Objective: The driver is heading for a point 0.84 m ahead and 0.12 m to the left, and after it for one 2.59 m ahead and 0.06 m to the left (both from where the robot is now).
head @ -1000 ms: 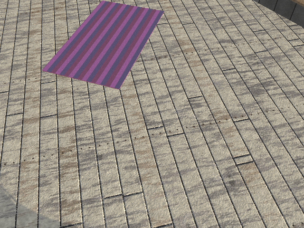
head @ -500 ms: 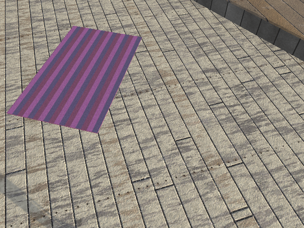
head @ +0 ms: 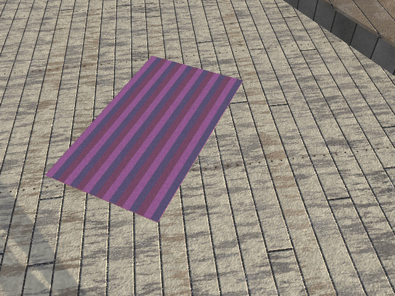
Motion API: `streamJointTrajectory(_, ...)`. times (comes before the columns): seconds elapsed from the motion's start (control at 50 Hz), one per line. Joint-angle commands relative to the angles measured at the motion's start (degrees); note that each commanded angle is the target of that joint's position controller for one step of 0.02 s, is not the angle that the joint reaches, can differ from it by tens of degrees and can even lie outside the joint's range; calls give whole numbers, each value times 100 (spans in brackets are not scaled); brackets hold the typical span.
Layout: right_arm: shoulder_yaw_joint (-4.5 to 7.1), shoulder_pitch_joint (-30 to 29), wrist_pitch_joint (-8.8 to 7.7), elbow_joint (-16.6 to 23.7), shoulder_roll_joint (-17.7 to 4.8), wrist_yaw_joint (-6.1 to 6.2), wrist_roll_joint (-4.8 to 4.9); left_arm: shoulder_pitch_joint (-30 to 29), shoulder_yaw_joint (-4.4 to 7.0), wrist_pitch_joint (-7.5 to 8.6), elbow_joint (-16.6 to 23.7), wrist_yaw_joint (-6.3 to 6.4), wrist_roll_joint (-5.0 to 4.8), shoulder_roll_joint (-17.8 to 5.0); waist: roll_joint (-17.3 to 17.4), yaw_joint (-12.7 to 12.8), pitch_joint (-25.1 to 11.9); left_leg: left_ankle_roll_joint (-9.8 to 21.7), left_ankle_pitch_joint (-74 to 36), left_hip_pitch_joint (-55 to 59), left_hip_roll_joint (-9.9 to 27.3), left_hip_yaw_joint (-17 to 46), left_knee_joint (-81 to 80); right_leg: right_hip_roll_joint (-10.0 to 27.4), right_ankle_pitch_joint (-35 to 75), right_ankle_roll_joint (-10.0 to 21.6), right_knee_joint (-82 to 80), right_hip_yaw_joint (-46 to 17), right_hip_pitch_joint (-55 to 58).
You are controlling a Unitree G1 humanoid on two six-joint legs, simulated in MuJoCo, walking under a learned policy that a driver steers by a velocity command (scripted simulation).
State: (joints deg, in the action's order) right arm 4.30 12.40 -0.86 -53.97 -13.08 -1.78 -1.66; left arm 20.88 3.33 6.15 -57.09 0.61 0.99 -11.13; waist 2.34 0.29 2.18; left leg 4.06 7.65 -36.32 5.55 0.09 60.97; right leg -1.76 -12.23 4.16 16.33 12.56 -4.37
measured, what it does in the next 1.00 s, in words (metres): walks ahead, turning left: left foot, then right foot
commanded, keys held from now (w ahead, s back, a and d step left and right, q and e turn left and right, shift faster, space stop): w+q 0.30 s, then w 0.70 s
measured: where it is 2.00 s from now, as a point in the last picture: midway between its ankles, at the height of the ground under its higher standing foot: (161, 178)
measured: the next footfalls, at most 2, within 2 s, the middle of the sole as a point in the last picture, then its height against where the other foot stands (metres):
left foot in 0.26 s outside the picture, level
right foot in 0.84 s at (200, 255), level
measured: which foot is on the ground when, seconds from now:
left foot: up 0.00-0.24, down 0.26-0.86, up 0.88-1.00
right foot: down 0.00-0.28, up 0.30-0.82, down 0.84-1.00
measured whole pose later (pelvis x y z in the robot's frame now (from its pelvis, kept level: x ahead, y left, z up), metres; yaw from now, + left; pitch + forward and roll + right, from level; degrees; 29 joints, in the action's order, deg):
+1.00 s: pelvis +0.54 +0.09 -0.01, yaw +17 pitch -1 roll -1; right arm 2.3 17.7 -3.8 -54.4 -13.8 -0.5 -1.6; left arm 13.7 3.0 3.8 -52.3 -0.6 1.0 -13.4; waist 1.7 -0.8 2.7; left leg 5.1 17.9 -21.7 -0.2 1.3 67.0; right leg -3.8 -9.3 5.6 24.3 6.2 -14.4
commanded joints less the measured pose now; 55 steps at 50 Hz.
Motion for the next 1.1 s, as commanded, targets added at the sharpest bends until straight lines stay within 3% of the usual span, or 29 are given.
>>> streamJointTrajectory(0.02, -51, -283, -2, 391, 28, -82, 5, 130, 48, 102, 225, 32, 3, -477, -575, -65, 306, -58, -611, -326, 53, -112, -622, 1509, 1740, 277, -876, -562, -147)
streamJointTrajectory(0.1, -138, -1074, -20, 727, 76, -147, -11, 447, 62, 74, 127, 93, 6, -629, -607, 127, 424, 27, -819, -85, -95, -577, -1872, 1612, 2408, 251, -785, -150, 294)
streamJointTrajectory(0.16, -124, -1305, -30, 891, -18, -166, -39, 640, 84, -11, 42, 142, 24, -722, -615, 145, 414, 250, -355, 95, -297, -831, -2320, 1746, 3440, 238, -392, 104, 883)
streamJointTrajectory(0.22, -27, -737, -15, 794, -208, -112, -58, 509, 153, -122, 72, 186, 51, -972, -854, -177, -6, 610, 531, 952, -821, -1096, -2462, 1809, 5698, 216, 856, 336, 1222)
streamJointTrajectory(0.24, 38, -248, -39, 661, -319, -86, -53, 465, 181, -184, 108, 173, 56, -1063, -861, -365, -303, 748, 741, 1471, -1021, -1110, -2631, 1811, 5836, 221, 1693, 349, 1205)
streamJointTrajectory(0.26, 133, 501, -95, 439, -483, -34, -91, 372, 194, -231, 179, 137, 30, -1118, -684, -716, -712, 917, 561, 2522, -1146, -964, -3151, 1753, 5141, 107, 2923, 421, 733)
streamJointTrajectory(0.28, 309, 1191, -125, 301, -1008, 48, -164, 304, 156, -230, 367, 103, 6, -974, -128, -1015, -1236, 1247, 1091, 3880, -192, 396, -3460, 1556, 3049, -80, 4663, 413, -554)
streamJointTrajectory(0.3, 440, 878, -80, 466, -1609, 73, -90, 311, 82, -174, 886, -26, -90, -465, 1262, -514, -1492, 2223, 843, 5288, 1404, 3808, -4178, 97, -1959, -453, 6783, -83, -3195)
streamJointTrajectory(0.32, 391, 1027, -5, 451, -1452, 107, 24, -408, 133, -115, 1000, -51, -22, -845, 58, -733, -1324, 2086, 553, 5142, 1410, 3750, -4553, 308, -1545, -374, 6873, -1279, -3820)
streamJointTrajectory(0.34, 307, 729, -13, 400, -1175, 165, 55, -560, 86, -40, 1067, -81, -96, -713, -87, -521, -710, 1848, 158, 4544, 1339, 2891, -4583, 609, -939, -298, 6509, -1336, -3943)
streamJointTrajectory(0.36, 208, 521, -77, 372, -824, 163, 59, -388, 81, -4, 916, -58, -93, -692, -556, -245, -288, 1526, -972, 3837, 1057, 2282, -4624, 802, -651, -267, 5904, -1328, -3548)
streamJointTrajectory(0.38, 142, 190, -125, 405, -633, 179, 105, -338, 82, -96, 836, -59, 16, -627, -668, -3, -215, 1187, -1041, 3415, 642, 1725, -4763, 920, -509, -263, 5492, -1353, -3166)
streamJointTrajectory(0.4, 96, 116, -202, 437, -573, 192, 123, -1, 56, -216, 778, -75, 113, -557, -291, 144, -313, 1239, -1474, 3093, 644, 1525, -4850, 958, -470, -327, 5299, -1357, -2742)
streamJointTrajectory(0.44, 46, 394, -353, 269, -519, 176, 186, -63, 66, -381, 775, -116, 173, -544, -250, 190, -211, 1183, -2160, 2904, 447, 1199, -4937, 948, -456, -431, 4990, -1285, -2613)
streamJointTrajectory(0.5, 65, 794, -410, 123, -734, 181, 167, -652, 68, -446, 933, -189, 138, -558, -190, 48, 14, 933, -2330, 3060, 252, 892, -5122, 976, 160, -516, 4320, -1134, -3094)
streamJointTrajectory(0.58, 16, 1222, -400, 29, -692, 171, 160, -1432, 59, -473, 1176, -221, 78, -587, 15, -221, 98, 595, -2458, 3588, 187, 775, -5180, 897, 871, -502, 3514, -1045, -3611)
streamJointTrajectory(0.72, -83, 1719, -407, -208, -655, 264, 63, -2470, -57, -399, 1562, -243, 41, -516, 139, -487, 366, 620, -3045, 4395, 393, 674, -5065, 515, 1104, -241, 2089, -788, -3594)
streamJointTrajectory(0.78, -83, 1495, -426, -240, -794, 319, 28, -2119, -39, -324, 1532, -208, 18, -607, 237, -163, 244, 558, -4561, 4502, 504, 525, -4558, 192, 556, 81, 1623, -686, -2733)
streamJointTrajectory(0.82, -60, 1337, -423, -255, -913, 321, -12, -900, 76, -267, 1142, -95, 8, -851, 275, 365, -400, 448, -5638, 4493, 418, 424, -3218, -164, 211, 314, 1352, -635, -1373)
streamJointTrajectory(0.84, -69, 1197, -422, -217, -915, 305, 44, 71, 144, -209, 858, -31, 79, -981, 114, 833, -894, 376, -4766, 3795, 238, 278, -2028, 116, 556, 494, 1005, -906, -4)
streamJointTrajectory(0.86, -173, 1431, -448, -15, -531, 254, 196, 875, 283, -189, 728, 43, 241, -1537, -703, 899, -1664, 216, -2349, 2261, -309, 8, -105, 1597, -45, 941, 924, -2759, 1643)
streamJointTrajectory(0.88, -141, 1907, -443, -70, -452, 215, 274, 748, 333, -260, 676, -46, 144, -1652, -1677, 531, -2114, 100, 2094, 774, -1347, 125, 1580, 2617, 97, 1628, 136, -5314, 2311)
streamJointTrajectory(0.9, -71, 1507, -409, -26, -792, 238, 92, 25, 267, -289, 785, -113, -22, -1349, -724, 294, -1220, 200, 1738, 280, -865, 592, 1844, 2376, -459, 1481, -58, -4812, 1485)
streamJointTrajectory(0.92, -83, 1078, -424, 86, -722, 200, 56, -472, 159, -273, 868, -138, -55, -957, -352, 195, -509, 193, 1318, 202, -612, 529, 1588, 2192, -542, 1346, -255, -3989, 623)
streamJointTrajectory(0.94, -102, 908, -416, 130, -578, 164, 67, -639, 78, -238, 825, -145, -13, -693, -185, 49, -58, 192, 1101, 336, -389, 450, 1179, 1903, -306, 1130, -519, -3393, -42)
streamJointTrajectory(0.98, -142, 1002, -277, 123, -380, 87, -45, -555, -2, -148, 625, -109, -2, -534, -473, -197, 74, 77, 894, 803, -184, 372, 662, 1497, 271, 848, -750, -2660, -664)
streamJointTrajectory(1.02, -158, 998, -199, 131, -301, 29, -61, -283, 20, -47, 470, -116, -31, -659, -532, -252, 44, -28, 738, 790, -125, 219, 454, 1391, 882, 876, -857, -2329, -730)
streamJointTrajectory(1.06, -164, 544, -165, 284, -323, 3, -59, -101, 49, -5, 373, -121, -54, -791, -505, -212, 158, -159, 394, 371, 24, 83, 64, 1329, 1020, 897, -1033, -2077, -641)
streamJointTrajectory(1.1, -164, -23, -153, 451, -361, -2, -56, 164, 17, -5, 274, -125, -79, -702, -450, -72, 300, -249, -18, -45, 88, -87, -394, 1126, 1554, 764, -1061, -1794, -404)
Velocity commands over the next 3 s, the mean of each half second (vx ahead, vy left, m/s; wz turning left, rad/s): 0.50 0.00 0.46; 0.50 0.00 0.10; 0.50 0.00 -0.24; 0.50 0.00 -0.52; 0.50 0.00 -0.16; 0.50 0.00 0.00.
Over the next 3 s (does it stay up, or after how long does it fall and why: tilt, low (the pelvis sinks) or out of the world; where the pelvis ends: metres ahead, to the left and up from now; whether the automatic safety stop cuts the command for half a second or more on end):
stays up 1.56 0.08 -0.01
